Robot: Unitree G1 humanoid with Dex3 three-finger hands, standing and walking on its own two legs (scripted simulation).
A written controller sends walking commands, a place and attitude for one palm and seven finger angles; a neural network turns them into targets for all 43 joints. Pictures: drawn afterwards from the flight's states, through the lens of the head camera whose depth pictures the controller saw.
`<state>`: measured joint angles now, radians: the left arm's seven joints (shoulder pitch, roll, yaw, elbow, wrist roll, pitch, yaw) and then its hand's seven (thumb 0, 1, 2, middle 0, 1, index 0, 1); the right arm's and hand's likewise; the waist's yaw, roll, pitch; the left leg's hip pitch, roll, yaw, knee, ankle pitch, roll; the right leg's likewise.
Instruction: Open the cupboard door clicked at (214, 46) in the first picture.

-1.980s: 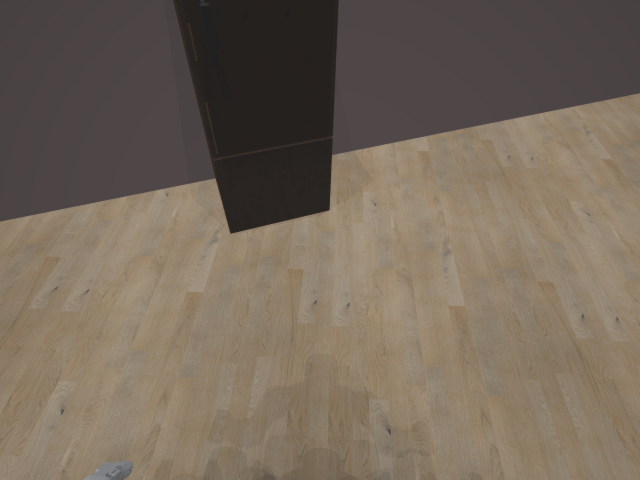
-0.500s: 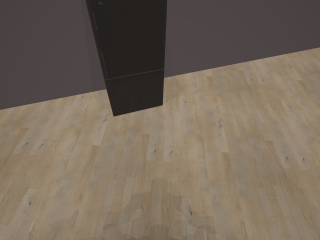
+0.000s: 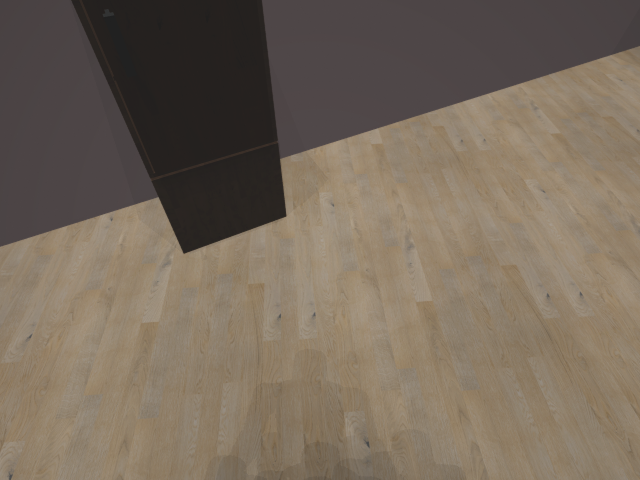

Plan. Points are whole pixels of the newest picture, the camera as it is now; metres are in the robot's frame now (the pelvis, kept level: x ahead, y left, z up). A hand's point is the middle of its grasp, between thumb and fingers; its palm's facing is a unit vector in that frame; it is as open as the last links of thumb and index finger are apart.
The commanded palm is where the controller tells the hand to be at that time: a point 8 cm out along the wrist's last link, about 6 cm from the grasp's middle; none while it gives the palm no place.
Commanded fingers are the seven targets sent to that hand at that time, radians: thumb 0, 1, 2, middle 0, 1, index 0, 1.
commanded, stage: walk to a spot facing it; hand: left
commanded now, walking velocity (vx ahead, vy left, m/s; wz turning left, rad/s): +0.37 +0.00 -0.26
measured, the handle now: (119, 43) +1.02 +0.57 +0.09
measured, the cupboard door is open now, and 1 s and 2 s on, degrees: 0 0 0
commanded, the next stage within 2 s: turn to face it in 0.84 s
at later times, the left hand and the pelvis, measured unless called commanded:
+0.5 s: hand (185, 464) +0.17 +0.22 -0.18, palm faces -0.06 -0.99 -0.15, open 7.4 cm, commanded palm none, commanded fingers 0.00 0.90 0.90 -0.20 -0.30 -0.20 -0.30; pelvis +0.22 +0.05 +0.00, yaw -10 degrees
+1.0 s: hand (282, 255) +0.56 +0.12 -0.16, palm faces -0.43 -0.88 -0.17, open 7.4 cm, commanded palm none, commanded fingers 0.00 0.90 0.90 -0.20 -0.30 -0.20 -0.30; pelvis +0.39 +0.01 +0.00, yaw -24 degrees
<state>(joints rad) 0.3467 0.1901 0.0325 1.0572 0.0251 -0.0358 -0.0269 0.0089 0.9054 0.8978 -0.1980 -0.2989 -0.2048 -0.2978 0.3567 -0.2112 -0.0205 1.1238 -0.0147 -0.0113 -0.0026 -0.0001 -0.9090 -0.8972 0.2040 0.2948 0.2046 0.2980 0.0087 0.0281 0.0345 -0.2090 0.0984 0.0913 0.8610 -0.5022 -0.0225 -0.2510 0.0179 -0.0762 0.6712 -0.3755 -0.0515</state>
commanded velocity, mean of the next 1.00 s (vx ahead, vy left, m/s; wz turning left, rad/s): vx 0.21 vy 0.00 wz -0.33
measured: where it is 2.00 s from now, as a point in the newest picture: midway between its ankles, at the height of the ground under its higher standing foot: (343, 400)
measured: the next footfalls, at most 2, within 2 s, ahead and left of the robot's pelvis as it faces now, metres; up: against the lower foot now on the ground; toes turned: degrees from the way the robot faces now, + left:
left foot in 0.40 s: +0.35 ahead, +0.11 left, +0.00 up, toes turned +1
right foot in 1.02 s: +0.45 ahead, -0.13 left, +0.00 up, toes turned -32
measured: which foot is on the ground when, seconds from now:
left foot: up 0.00-0.38, down 0.40-1.00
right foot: down 0.00-0.42, up 0.44-1.00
